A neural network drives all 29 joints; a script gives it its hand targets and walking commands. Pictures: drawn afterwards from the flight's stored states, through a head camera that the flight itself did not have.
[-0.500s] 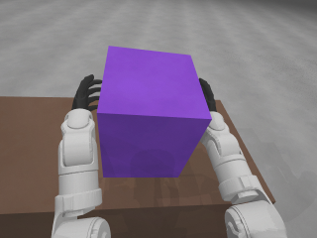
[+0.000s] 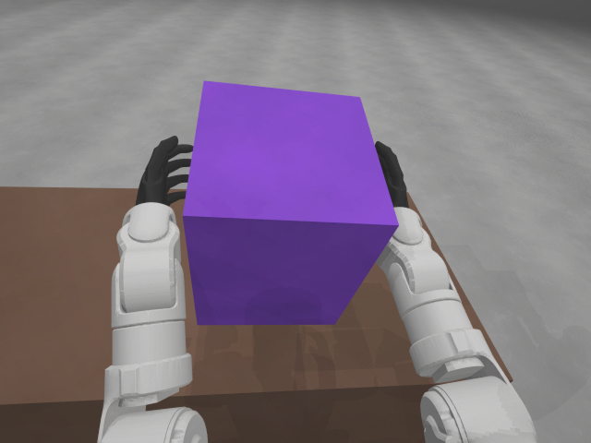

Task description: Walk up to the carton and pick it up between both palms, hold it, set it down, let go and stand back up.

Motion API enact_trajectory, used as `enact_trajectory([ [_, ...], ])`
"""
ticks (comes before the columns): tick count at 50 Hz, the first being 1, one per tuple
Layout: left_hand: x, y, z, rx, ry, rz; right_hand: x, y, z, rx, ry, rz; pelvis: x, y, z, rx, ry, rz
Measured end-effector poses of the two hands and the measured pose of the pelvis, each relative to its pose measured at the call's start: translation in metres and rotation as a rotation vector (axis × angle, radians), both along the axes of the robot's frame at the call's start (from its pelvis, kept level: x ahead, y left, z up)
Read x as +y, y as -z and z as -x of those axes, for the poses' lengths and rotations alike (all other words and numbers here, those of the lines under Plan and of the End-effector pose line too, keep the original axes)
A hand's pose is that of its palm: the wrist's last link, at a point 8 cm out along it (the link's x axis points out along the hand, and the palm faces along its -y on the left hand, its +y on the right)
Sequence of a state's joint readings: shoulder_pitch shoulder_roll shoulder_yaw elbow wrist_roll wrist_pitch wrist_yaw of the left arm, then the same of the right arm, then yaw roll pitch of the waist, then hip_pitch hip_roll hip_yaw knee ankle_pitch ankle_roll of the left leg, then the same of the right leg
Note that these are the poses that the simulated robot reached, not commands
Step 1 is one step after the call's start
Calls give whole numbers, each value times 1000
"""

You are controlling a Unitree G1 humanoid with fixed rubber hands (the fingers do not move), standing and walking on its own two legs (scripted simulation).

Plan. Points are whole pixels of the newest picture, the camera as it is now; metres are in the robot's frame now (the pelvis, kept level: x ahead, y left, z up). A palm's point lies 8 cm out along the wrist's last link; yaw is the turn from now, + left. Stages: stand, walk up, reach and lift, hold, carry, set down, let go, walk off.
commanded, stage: set down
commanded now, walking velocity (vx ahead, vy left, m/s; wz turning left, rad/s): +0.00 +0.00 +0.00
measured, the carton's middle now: (275, 214) +0.38 -0.01 +0.17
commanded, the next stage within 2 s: none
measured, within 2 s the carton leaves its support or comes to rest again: neither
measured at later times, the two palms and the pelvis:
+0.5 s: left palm (169, 240) +0.36 +0.13 +0.14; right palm (376, 220) +0.38 -0.16 +0.15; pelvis +0.02 -0.02 +0.00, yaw +1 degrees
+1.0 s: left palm (180, 250) +0.37 +0.12 +0.11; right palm (376, 227) +0.39 -0.17 +0.12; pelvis +0.02 -0.01 +0.00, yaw -1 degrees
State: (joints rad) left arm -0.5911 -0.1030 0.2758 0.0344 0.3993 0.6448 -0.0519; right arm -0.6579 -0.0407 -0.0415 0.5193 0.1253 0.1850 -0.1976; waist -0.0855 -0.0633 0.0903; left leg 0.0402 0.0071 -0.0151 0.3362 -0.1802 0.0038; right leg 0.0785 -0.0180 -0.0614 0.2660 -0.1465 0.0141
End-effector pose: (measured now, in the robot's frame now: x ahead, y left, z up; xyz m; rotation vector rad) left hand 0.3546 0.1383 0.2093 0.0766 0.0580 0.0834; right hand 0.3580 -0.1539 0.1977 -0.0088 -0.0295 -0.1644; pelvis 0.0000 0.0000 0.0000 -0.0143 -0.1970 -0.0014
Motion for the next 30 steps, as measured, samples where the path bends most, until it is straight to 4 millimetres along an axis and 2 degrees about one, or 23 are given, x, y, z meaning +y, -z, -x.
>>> enact_trajectory([
  [7, -2, 1, -4, -24, 7, -17, -2, 2, -2, -69, 2, -14, -2, 0, -3, 5, 11, -6],
  [18, 3, 58, -2, 56, -45, -16, 5, 47, -18, -40, -59, 12, -10, -1, -8, 37, -12, -4],
  [30, -9, 74, -14, 60, -40, 10, -7, 53, -28, -40, -54, 43, -16, -1, -21, 67, -8, -2],
])
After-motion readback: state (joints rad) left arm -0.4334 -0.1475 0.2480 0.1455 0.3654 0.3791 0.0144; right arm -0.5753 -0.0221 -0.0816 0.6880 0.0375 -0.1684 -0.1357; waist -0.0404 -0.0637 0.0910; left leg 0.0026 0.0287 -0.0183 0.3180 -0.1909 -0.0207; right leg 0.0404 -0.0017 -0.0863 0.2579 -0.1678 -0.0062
